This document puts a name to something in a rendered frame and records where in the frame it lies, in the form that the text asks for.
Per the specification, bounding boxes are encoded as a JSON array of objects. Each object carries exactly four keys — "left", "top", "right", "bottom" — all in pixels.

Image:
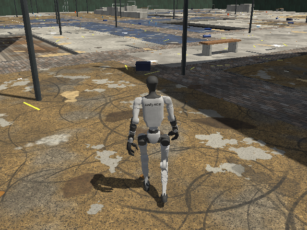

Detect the right robot forearm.
[{"left": 170, "top": 115, "right": 178, "bottom": 133}]

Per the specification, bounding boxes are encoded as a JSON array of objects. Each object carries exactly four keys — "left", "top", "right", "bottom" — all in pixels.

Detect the left robot upper arm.
[{"left": 132, "top": 97, "right": 143, "bottom": 124}]

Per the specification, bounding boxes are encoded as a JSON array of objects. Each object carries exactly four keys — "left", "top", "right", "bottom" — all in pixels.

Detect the robot right hand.
[{"left": 168, "top": 131, "right": 179, "bottom": 140}]

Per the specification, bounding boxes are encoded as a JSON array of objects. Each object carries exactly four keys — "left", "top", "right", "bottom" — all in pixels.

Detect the left robot forearm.
[{"left": 128, "top": 117, "right": 137, "bottom": 143}]

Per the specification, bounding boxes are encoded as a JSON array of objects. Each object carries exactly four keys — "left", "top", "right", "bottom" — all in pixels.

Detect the robot left hand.
[{"left": 127, "top": 142, "right": 138, "bottom": 156}]

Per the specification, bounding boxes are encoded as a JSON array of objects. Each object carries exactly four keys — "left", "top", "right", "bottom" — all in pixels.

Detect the left robot shin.
[{"left": 141, "top": 155, "right": 149, "bottom": 185}]

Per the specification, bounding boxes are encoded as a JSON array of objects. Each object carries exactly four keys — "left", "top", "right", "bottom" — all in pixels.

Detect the right robot upper arm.
[{"left": 163, "top": 96, "right": 175, "bottom": 122}]

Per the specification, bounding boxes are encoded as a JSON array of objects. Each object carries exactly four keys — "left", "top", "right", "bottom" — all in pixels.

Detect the humanoid robot head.
[{"left": 145, "top": 76, "right": 161, "bottom": 99}]

